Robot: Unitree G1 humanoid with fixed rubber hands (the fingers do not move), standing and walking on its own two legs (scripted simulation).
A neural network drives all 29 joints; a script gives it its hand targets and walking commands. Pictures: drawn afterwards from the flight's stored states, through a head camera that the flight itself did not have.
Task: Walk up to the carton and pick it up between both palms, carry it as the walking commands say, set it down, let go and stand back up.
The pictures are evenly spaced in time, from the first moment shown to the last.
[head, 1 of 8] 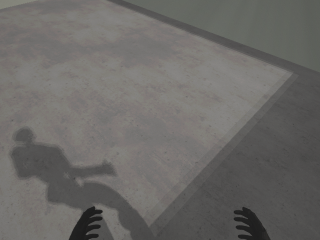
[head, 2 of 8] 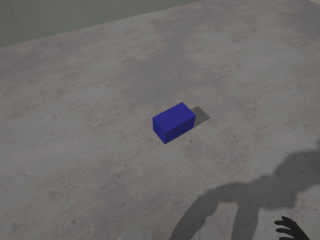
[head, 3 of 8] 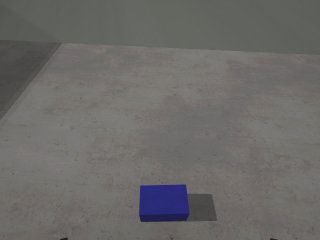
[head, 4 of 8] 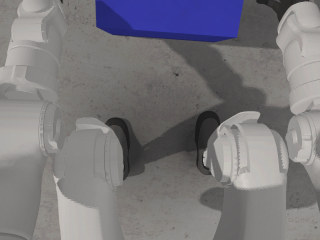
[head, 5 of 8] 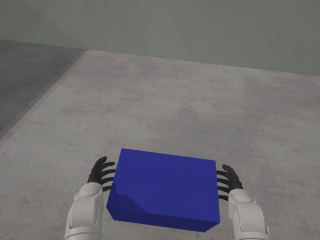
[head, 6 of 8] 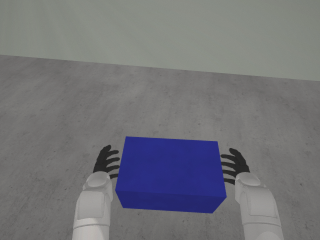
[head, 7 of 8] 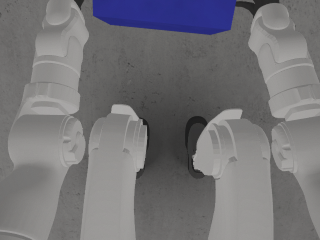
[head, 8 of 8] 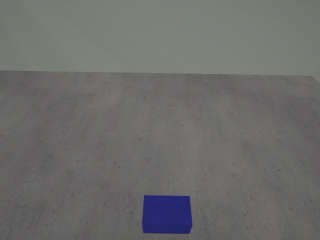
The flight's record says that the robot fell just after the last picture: no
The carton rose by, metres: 0.71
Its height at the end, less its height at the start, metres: +0.00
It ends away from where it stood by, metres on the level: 2.87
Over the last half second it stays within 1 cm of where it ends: yes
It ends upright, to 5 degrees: yes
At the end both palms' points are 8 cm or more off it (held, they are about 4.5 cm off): yes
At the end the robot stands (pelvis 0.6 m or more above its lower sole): yes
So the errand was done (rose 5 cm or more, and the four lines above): yes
